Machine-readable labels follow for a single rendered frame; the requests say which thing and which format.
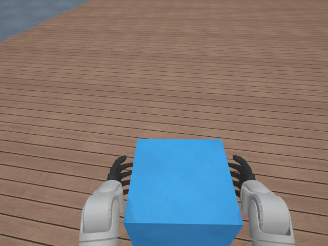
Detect right robot forearm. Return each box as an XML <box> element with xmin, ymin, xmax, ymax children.
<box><xmin>240</xmin><ymin>180</ymin><xmax>295</xmax><ymax>246</ymax></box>

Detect robot right hand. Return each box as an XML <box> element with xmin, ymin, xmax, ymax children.
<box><xmin>228</xmin><ymin>155</ymin><xmax>256</xmax><ymax>197</ymax></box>

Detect robot left hand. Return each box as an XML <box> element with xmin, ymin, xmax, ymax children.
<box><xmin>107</xmin><ymin>155</ymin><xmax>133</xmax><ymax>195</ymax></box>

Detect left robot forearm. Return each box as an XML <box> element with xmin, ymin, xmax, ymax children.
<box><xmin>78</xmin><ymin>180</ymin><xmax>125</xmax><ymax>246</ymax></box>

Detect carton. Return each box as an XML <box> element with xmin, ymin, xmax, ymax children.
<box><xmin>123</xmin><ymin>139</ymin><xmax>243</xmax><ymax>246</ymax></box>

